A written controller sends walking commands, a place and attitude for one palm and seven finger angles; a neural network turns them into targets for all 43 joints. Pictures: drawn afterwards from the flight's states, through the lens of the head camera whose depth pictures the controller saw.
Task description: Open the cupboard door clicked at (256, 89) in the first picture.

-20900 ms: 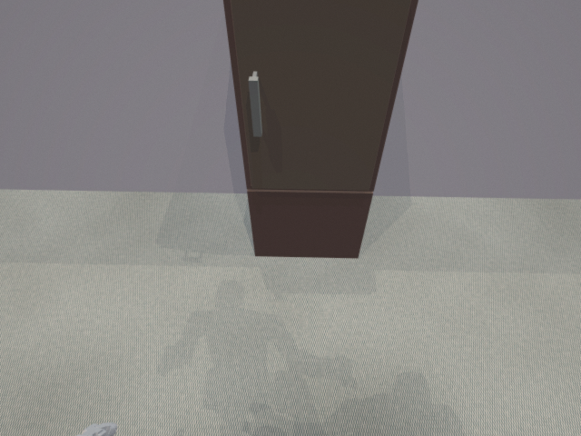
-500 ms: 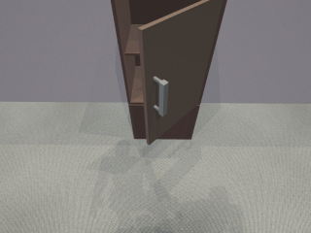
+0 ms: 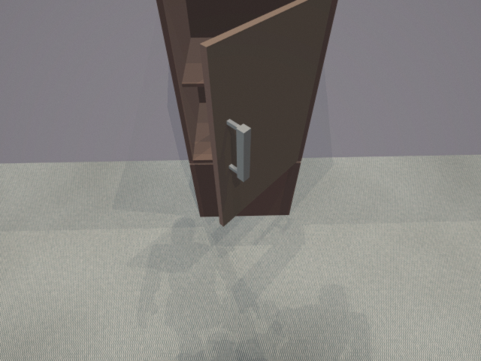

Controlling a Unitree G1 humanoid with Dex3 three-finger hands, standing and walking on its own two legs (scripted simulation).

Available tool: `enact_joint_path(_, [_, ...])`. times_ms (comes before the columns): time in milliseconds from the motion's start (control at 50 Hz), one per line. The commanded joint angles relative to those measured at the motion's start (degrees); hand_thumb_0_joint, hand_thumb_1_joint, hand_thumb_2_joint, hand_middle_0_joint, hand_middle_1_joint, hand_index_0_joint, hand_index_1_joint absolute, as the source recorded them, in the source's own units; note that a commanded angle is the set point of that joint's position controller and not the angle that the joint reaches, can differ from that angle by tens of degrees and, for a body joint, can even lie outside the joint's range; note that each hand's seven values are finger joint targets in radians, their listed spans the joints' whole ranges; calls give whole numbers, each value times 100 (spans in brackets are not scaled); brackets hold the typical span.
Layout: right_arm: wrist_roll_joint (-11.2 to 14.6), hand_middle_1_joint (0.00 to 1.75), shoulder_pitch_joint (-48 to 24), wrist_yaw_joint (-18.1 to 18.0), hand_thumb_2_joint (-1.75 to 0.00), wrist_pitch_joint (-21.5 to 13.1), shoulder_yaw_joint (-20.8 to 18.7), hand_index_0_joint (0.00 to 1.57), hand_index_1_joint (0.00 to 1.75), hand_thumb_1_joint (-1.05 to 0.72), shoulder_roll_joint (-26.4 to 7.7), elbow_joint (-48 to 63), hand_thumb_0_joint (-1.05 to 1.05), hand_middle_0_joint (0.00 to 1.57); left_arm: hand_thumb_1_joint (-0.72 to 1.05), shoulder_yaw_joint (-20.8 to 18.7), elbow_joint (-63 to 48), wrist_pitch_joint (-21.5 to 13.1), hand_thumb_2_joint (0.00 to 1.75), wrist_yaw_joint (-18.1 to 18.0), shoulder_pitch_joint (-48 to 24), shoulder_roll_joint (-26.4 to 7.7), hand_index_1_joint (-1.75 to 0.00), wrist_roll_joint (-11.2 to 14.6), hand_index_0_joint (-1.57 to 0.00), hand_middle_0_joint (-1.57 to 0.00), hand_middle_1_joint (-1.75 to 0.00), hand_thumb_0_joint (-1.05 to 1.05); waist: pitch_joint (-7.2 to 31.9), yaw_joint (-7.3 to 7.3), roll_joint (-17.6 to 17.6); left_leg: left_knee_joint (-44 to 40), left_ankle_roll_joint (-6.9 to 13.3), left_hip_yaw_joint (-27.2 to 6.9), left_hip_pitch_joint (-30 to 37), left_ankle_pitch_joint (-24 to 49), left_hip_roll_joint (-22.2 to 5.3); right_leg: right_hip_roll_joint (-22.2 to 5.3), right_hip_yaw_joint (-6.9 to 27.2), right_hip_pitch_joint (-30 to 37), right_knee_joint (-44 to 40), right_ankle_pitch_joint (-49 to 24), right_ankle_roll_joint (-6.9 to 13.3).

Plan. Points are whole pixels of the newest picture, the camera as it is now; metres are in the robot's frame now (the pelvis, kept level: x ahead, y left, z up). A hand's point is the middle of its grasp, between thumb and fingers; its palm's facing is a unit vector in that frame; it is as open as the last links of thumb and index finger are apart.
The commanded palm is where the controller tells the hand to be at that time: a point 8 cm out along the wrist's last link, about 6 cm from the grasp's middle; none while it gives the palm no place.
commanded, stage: walk to a spot facing it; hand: left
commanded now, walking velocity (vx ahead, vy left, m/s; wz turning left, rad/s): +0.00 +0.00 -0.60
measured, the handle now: (237, 151) +0.57 +0.05 -0.02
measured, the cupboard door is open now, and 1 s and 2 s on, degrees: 45 45 45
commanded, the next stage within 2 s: none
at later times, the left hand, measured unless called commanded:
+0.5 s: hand out of the picture +0.06 +0.17 -0.16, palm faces -0.18 -0.94 -0.29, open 7.4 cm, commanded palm none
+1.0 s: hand (170, 340) +0.18 +0.16 -0.17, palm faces -0.47 -0.85 -0.24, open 7.4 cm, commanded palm none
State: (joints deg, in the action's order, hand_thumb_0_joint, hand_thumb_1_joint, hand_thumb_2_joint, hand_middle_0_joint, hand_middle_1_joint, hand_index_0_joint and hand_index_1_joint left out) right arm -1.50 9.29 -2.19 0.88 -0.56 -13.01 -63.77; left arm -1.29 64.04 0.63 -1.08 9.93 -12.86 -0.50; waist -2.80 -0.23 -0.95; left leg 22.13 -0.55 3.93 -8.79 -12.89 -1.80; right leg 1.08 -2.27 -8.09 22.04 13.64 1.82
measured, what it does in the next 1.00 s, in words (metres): steps on the spot, turning right: left foot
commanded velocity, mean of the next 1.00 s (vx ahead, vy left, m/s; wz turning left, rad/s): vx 0.00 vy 0.00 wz -0.60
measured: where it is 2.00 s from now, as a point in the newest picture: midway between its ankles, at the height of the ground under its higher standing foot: outside the picture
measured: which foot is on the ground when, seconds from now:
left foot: down 0.00-0.28, up 0.30-0.74, down 0.76-1.00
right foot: down 0.00-0.76, up 0.78-1.00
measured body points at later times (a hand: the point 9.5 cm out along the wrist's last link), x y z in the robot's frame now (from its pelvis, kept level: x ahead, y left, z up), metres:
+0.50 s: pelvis -0.02 -0.03 +0.00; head +0.04 -0.06 +0.44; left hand +0.07 +0.22 -0.14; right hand +0.02 -0.30 -0.16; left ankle -0.02 +0.14 -0.67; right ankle -0.03 -0.10 -0.74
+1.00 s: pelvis -0.01 +0.01 -0.01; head +0.05 -0.01 +0.44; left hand +0.21 +0.20 -0.15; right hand -0.08 -0.25 -0.14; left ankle +0.05 +0.14 -0.74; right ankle -0.06 -0.12 -0.70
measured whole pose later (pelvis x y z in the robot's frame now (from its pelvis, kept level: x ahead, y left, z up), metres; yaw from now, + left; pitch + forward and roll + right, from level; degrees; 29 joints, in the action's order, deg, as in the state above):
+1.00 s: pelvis -0.01 +0.01 -0.01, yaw -32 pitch +1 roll -2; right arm -2.4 11.5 -2.0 1.4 -1.4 -12.8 -51.0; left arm -5.1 50.6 3.7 2.4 9.0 -16.3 -1.0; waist -6.2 -1.4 -0.6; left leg 30.5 -2.6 3.3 -13.5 -17.6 -7.3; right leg -0.3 -2.0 -25.9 49.4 25.5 -2.7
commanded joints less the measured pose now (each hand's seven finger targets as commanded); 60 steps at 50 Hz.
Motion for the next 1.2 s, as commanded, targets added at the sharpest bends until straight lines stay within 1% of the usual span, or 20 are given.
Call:
enact_joint_path(0, [19, 30, 509, -95, -90, 24, -271, 20, 30, -90, -722, 372, 0, 20, 90, -306, -511, 80, 90, 1, 184, -864, -30, -48, -20, -20, -30, 0, 233, 99, 125, 242, 149, -201, 108, 961, -717, -703, 811, -419, 283, -1935, 153])
enact_joint_path(120, [-13, 30, 440, -109, -90, 7, -430, 20, 30, -90, -959, 755, 0, 20, 90, -382, -937, 174, 90, 116, 151, -680, -30, -80, -20, -20, -30, 0, 210, 43, -599, -91, 573, -713, -51, 467, -1451, -195, 664, -1132, 1521, -671, 30])
enact_joint_path(180, [-41, 30, 315, -95, -90, -36, -471, 20, 30, -90, -1052, 907, 0, 20, 90, -414, -1096, 238, 90, 176, 156, -510, -30, -76, -20, -20, -30, 0, 233, -38, -984, -296, 984, -911, -199, 1011, -2094, -158, 305, -1204, 2553, 1422, -60])
enact_joint_path(220, [-46, 30, 14, -95, -90, -37, -470, 20, 30, -90, -1047, 1025, 0, 20, 90, -453, -1046, 207, 90, 207, 524, -507, -30, -82, -20, -20, -30, 0, 191, -312, -609, 449, 684, -379, -637, 1341, -1812, -263, 300, -512, 1598, 751, -31])
enact_joint_path(240, [0, 30, -145, -92, -90, 4, -469, 20, 30, -90, -949, 1122, 0, 20, 90, -519, -956, 152, 90, 187, 875, -750, -30, -115, -20, -20, -30, 0, 186, -490, 295, 1531, 274, 96, -1111, 585, -1149, -509, 900, -67, 500, -768, 83])
enact_joint_path(260, [78, 30, -104, -56, -90, 25, -420, 20, 30, -90, -498, 1309, 0, 20, 90, -635, -943, 75, 90, 88, 987, -1373, -30, -180, -20, -20, -30, 0, 248, -413, 2123, 2977, -193, 626, -2184, -1809, -95, -1923, 3013, 371, -407, -2128, 553])
enact_joint_path(300, [83, 30, -287, -65, -90, 126, -457, 20, 30, -90, -591, 1278, 0, 20, 90, -641, -1003, 101, 90, -26, 837, -1256, -30, -90, -20, -20, -30, 0, 115, -344, 1268, 4518, -134, -565, -2429, -1965, -98, -1840, 3168, 0, -403, -2185, 996])
enact_joint_path(360, [61, 30, -227, -4, -90, 103, -388, 20, 30, -90, -441, 1253, 0, 20, 90, -549, -1189, 24, 90, -63, 480, -940, -30, -63, -20, -20, -30, 0, 419, -108, 467, 4485, -249, -607, -2370, -1171, -204, -1403, 2459, 193, -106, -2437, 1047])
enact_joint_path(580, [139, 30, -632, -37, -90, 43, -377, 20, 30, -90, -390, 1608, 0, 20, 90, -633, -1251, 55, 90, -34, 793, -1066, -30, -130, -20, -20, -30, 0, 620, -271, 886, 2797, -276, -584, -1955, -1288, 85, -1089, 2952, 532, 38, -2985, 997])
enact_joint_path(680, [193, 30, -129, -64, -90, -37, -375, 20, 30, -90, -438, 1560, 0, 20, 90, -629, -1411, 92, 90, -20, 380, -1082, -30, -104, -20, -20, -30, 0, 767, 49, 880, 920, -184, -689, -609, -606, 172, -767, 3048, -326, 383, -2626, 617])
enact_joint_path(700, [179, 30, 225, -89, -90, -82, -397, 20, 30, -90, -573, 1469, 0, 20, 90, -593, -1484, 99, 90, -8, 199, -1010, -30, -61, -20, -20, -30, 0, 880, 224, 598, 144, -115, -727, 332, -75, -40, -530, 2748, -965, 614, -2033, 347])
enact_joint_path(740, [13, 30, 454, -135, -90, -128, -524, 20, 30, -90, -1441, 1551, 0, 20, 90, -485, -1790, 81, 90, 126, 152, -608, -30, -7, -20, -20, -30, 0, 626, 227, -1661, -801, 1006, -3075, 1023, 783, -2577, 486, 887, -2793, 2708, 2161, -343])
enact_joint_path(760, [-31, 30, 353, -154, -90, -95, -496, 20, 30, -90, -1480, 1708, 0, 20, 90, -543, -1921, 51, 90, 192, 59, -790, -30, -83, -20, -20, -30, 0, 351, 179, -827, -688, 1376, -3013, 23, 819, -2824, 110, 700, -2594, 3721, 2132, -454])
enact_joint_path(860, [-80, 30, 7, -95, -90, -129, -351, 20, 30, -90, -991, 1766, 0, 20, 90, -481, -1751, 195, 90, 327, -1, -582, -30, -59, -20, -20, -30, 0, 297, -88, -1170, -70, 758, -743, -135, 2423, -1446, -146, 243, -2335, 3980, 1297, -537])
enact_joint_path(940, [-66, 30, 400, -41, -90, -85, -444, 20, 30, -90, -1230, 1625, 0, 20, 90, -405, -1787, 171, 90, 387, -211, -515, -30, -52, -20, -20, -30, 0, 410, 111, -1154, 157, 668, -459, -183, 2180, -1549, -34, -258, -1413, 2438, 1141, -409])
enact_joint_path(1000, [-11, 30, 354, 5, -90, -42, -484, 20, 30, -90, -1303, 1631, 0, 20, 90, -441, -1626, 100, 90, 374, 249, -711, -30, -50, -20, -20, -30, 0, 524, -125, -896, 1060, 265, -140, -580, 1750, -1364, 37, -355, -188, 789, -49, -215])
enact_joint_path(1020, [50, 30, 365, 39, -90, -35, -460, 20, 30, -90, -1090, 1716, 0, 20, 90, -518, -1535, 42, 90, 315, 637, -1148, -30, -87, -20, -20, -30, 0, 727, -295, 63, 2085, -83, 254, -1370, 706, -990, -720, 641, 802, 221, -1349, 86])
enact_joint_path(1040, [106, 30, 158, 65, -90, -42, -339, 20, 30, -90, -598, 1983, 0, 20, 90, -651, -1456, 11, 90, 199, 888, -1828, -30, -124, -20, -20, -30, 0, 772, -438, 2022, 3483, -375, 545, -2587, -2375, -160, -2261, 2788, 1150, -196, -3011, 835])
enact_joint_path(1060, [111, 30, 52, 19, -90, 2, -323, 20, 30, -90, -825, 2007, 0, 20, 90, -633, -1438, 37, 90, 145, 1095, -1907, -30, -56, -20, -20, -30, 0, 722, -625, 1610, 4119, -270, -245, -2503, -2538, -298, -2429, 2806, 661, -169, -2716, 1278])
enact_joint_path(1180, [129, 30, 418, 56, -90, -1, -297, 20, 30, -90, -486, 1613, 0, 20, 90, -562, -1699, 128, 90, 38, -186, -1369, -30, -141, -20, -20, -30, 0, 583, 67, 979, 2431, -312, -141, -1273, -1425, -162, -1326, 2046, -587, 233, -1913, 884])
